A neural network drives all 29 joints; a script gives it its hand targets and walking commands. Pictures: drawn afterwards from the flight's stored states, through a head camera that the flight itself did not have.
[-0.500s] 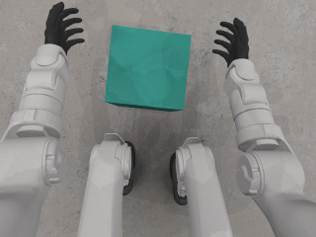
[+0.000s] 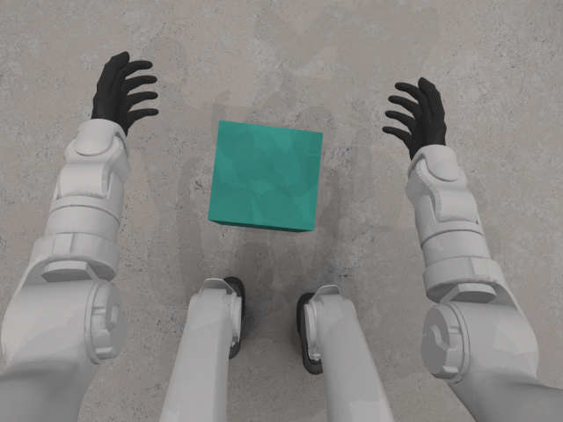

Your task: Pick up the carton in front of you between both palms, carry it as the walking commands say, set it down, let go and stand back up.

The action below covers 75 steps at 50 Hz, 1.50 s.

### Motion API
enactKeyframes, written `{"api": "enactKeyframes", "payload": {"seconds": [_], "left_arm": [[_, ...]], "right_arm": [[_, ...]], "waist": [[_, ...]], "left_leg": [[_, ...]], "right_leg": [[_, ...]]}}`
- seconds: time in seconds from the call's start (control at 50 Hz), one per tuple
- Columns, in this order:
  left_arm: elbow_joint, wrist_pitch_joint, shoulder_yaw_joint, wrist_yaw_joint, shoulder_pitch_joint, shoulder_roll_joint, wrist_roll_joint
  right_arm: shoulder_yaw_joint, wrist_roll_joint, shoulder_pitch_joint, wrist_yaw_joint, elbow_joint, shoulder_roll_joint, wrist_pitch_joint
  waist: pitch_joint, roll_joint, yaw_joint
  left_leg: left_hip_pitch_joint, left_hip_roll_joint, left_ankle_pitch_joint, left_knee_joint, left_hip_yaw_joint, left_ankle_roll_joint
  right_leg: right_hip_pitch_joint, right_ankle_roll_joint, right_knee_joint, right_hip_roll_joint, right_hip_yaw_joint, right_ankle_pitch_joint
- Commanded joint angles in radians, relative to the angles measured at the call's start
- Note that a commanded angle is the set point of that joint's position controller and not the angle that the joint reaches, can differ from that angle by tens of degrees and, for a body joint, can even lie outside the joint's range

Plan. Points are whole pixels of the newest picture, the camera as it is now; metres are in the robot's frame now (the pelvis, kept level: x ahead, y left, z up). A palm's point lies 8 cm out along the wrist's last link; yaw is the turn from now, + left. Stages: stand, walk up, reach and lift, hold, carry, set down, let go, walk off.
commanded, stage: set down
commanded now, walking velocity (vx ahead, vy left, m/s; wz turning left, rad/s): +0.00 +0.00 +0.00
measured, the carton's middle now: (264, 184) +0.47 +0.02 -0.47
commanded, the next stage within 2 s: let go in 0.08 s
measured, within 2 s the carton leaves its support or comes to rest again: neither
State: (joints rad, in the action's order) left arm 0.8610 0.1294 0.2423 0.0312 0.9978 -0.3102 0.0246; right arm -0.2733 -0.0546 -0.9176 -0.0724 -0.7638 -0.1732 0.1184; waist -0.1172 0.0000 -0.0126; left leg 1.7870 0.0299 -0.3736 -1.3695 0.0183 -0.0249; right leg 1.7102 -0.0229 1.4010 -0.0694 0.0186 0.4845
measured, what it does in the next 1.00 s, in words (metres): rises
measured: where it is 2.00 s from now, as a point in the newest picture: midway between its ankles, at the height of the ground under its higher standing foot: (271, 339)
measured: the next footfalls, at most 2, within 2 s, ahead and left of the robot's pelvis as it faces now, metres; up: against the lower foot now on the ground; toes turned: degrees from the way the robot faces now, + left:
none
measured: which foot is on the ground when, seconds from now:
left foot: down 0.00-1.00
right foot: down 0.00-1.00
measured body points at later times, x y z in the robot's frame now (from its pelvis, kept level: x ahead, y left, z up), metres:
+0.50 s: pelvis +0.06 -0.01 +0.13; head +0.27 +0.01 +0.53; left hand +0.39 +0.24 +0.01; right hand +0.40 -0.21 +0.02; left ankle +0.10 +0.10 -0.56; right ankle +0.06 -0.12 -0.56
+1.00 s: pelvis +0.10 -0.02 +0.19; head +0.13 -0.01 +0.63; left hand +0.26 +0.23 +0.11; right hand +0.27 -0.25 +0.11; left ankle +0.10 +0.10 -0.56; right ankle +0.06 -0.12 -0.56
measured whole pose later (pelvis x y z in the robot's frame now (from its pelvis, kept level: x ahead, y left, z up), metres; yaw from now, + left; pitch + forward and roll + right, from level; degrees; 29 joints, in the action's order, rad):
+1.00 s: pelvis +0.10 -0.02 +0.19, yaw +2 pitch +2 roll +1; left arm 0.45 0.05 0.05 0.06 -0.23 -0.22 0.00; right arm -0.04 -0.01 0.24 0.06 -0.45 -0.21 0.04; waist 0.03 0.02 0.00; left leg 0.23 0.03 -0.21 -0.41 0.03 0.00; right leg 0.17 0.03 0.43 -0.04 0.06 0.29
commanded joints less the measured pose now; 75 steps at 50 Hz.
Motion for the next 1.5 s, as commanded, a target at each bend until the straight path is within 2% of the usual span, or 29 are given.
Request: {"api": "enactKeyframes", "payload": {"seconds": [0.0,0.08,0.14,0.24,0.32,0.4,0.5,0.62,0.76,0.82,0.92,1.0,1.08,1.28,1.3,1.32,1.34,1.38,1.4,1.44,1.48], "left_arm": [[-0.115,-0.039,0.031,0.003,0.165,-0.094,-0.028],[-0.115,-0.048,0.039,0.005,0.106,-0.082,-0.050],[-0.137,-0.048,0.037,0.003,0.002,-0.062,-0.079],[-0.257,-0.043,0.009,-0.018,-0.257,-0.012,-0.125],[-0.342,-0.069,-0.026,-0.018,-0.390,0.009,-0.095],[-0.351,-0.111,-0.053,-0.003,-0.505,0.007,-0.059],[-0.321,-0.140,-0.078,0.004,-0.740,0.025,-0.058],[-0.376,-0.172,-0.114,0.001,-0.969,0.038,-0.039],[-0.466,-0.173,-0.139,0.007,-1.142,0.009,-0.028],[-0.479,-0.147,-0.158,0.016,-1.189,0.008,-0.026],[-0.509,-0.083,-0.179,0.035,-1.178,0.003,-0.022],[-0.536,-0.034,-0.170,0.043,-1.166,-0.008,-0.031],[-0.548,-0.003,-0.160,0.045,-1.158,-0.014,-0.042],[-0.572,0.010,-0.173,0.037,-1.181,0.010,-0.037],[-0.500,-0.023,-0.170,0.023,-1.229,0.000,-0.019],[-0.510,-0.031,-0.166,0.015,-1.227,-0.004,-0.026],[-0.407,-0.050,-0.151,-0.027,-1.182,-0.126,-0.055],[-0.384,-0.078,-0.152,-0.043,-1.207,-0.122,-0.070],[-0.380,-0.086,-0.155,-0.046,-1.206,-0.111,-0.070],[-0.350,-0.103,-0.163,-0.044,-1.199,-0.101,-0.070],[-0.330,-0.112,-0.162,-0.045,-1.194,-0.106,-0.066]], "right_arm": [[-0.020,0.020,-0.145,0.013,0.122,-0.094,-0.040],[-0.016,0.035,-0.085,0.021,0.115,-0.078,-0.045],[-0.011,0.066,0.022,0.033,0.125,-0.078,-0.046],[0.036,0.119,0.255,0.073,0.212,-0.097,-0.053],[0.071,0.118,0.369,0.090,0.284,-0.097,-0.071],[0.093,0.095,0.498,0.094,0.272,-0.083,-0.104],[0.128,0.070,0.716,0.106,0.243,-0.072,-0.133],[0.163,0.048,0.925,0.112,0.304,-0.093,-0.164],[0.199,0.047,1.092,0.123,0.395,-0.108,-0.160],[0.208,0.048,1.124,0.127,0.407,-0.112,-0.136],[0.212,0.047,1.104,0.135,0.411,-0.111,-0.076],[0.212,0.053,1.074,0.141,0.424,-0.112,-0.034],[0.203,0.066,1.079,0.142,0.415,-0.112,-0.007],[0.188,0.074,1.082,0.146,0.434,-0.125,0.008],[0.191,0.093,1.021,0.117,0.484,-0.143,0.060],[0.200,0.093,1.044,0.105,0.471,-0.140,0.073],[0.186,0.084,1.045,0.070,0.294,-0.245,-0.009],[0.183,0.097,1.065,0.053,0.252,-0.252,-0.060],[0.183,0.097,1.055,0.054,0.242,-0.255,-0.075],[0.190,0.096,1.039,0.057,0.214,-0.245,-0.100],[0.188,0.093,1.033,0.058,0.184,-0.249,-0.112]], "waist": [[-0.897,-0.054,0.004],[-0.886,-0.050,0.006],[-0.910,-0.061,0.007],[-0.907,-0.065,0.010],[-0.751,-0.023,-0.002],[-0.579,-0.006,-0.009],[-0.481,-0.021,0.006],[-0.393,-0.019,0.005],[-0.184,0.024,0.010],[-0.070,0.031,0.014],[0.131,0.038,0.014],[0.197,0.043,0.020],[0.214,0.035,0.017],[0.174,-0.005,0.016],[0.120,0.042,0.021],[0.129,0.024,0.027],[0.117,-0.008,0.011],[0.119,-0.027,0.018],[0.126,-0.027,0.014],[0.121,-0.025,0.014],[0.095,-0.023,0.012]], "left_leg": [[-0.934,0.010,0.366,0.189,0.007,0.036],[-1.012,0.004,0.409,0.257,0.017,0.035],[-1.118,0.002,0.463,0.310,0.021,0.038],[-1.317,-0.002,0.531,0.413,0.029,0.040],[-1.303,-0.005,0.485,0.510,0.028,0.032],[-1.299,-0.008,0.461,0.579,0.026,0.022],[-1.403,-0.013,0.550,0.640,0.032,0.022],[-1.573,-0.014,0.679,0.735,0.046,0.026],[-1.696,0.001,0.553,0.894,0.018,0.034],[-1.708,0.006,0.454,0.943,0.000,0.037],[-1.764,0.014,0.276,0.974,-0.020,0.034],[-1.858,0.015,0.236,0.957,-0.027,0.036],[-1.891,0.013,0.245,0.945,-0.027,0.038],[-1.892,0.001,0.348,0.954,-0.007,0.039],[-1.902,-0.003,0.387,0.928,-0.006,0.029],[-1.891,-0.007,0.401,0.927,0.000,0.028],[-1.662,-0.083,0.311,0.934,0.051,0.039],[-1.618,-0.082,0.134,0.971,0.080,0.026],[-1.619,-0.092,0.091,0.975,0.097,0.021],[-1.607,-0.100,0.099,0.977,0.111,0.011],[-1.633,-0.103,0.220,0.947,0.105,0.009]], "right_leg": [[-0.294,-0.035,-0.266,-0.015,-0.076,-0.260],[-0.360,-0.037,-0.340,-0.008,-0.068,-0.294],[-0.428,-0.034,-0.396,-0.005,-0.064,-0.324],[-0.586,-0.017,-0.501,-0.003,-0.057,-0.353],[-0.762,-0.006,-0.583,0.011,-0.034,-0.382],[-0.889,-0.005,-0.647,0.027,-0.006,-0.434],[-0.996,-0.008,-0.715,0.032,0.011,-0.528],[-1.162,-0.007,-0.815,0.034,0.023,-0.637],[-1.402,-0.009,-0.962,0.048,0.035,-0.625],[-1.459,-0.006,-1.014,0.050,0.037,-0.566],[-1.400,0.014,-1.095,0.071,0.032,-0.318],[-1.339,0.036,-1.133,0.096,0.034,-0.201],[-1.349,0.039,-1.119,0.093,0.030,-0.201],[-1.455,0.033,-1.062,0.050,0.012,-0.324],[-1.457,0.020,-1.034,0.028,0.002,-0.307],[-1.455,0.021,-1.024,0.026,0.001,-0.310],[-1.474,-0.005,-0.988,0.083,0.030,-0.307],[-1.496,0.004,-0.977,0.094,0.065,-0.244],[-1.483,0.014,-0.980,0.097,0.078,-0.227],[-1.475,0.018,-0.984,0.097,0.081,-0.234],[-1.479,0.019,-0.975,0.104,0.089,-0.290]]}}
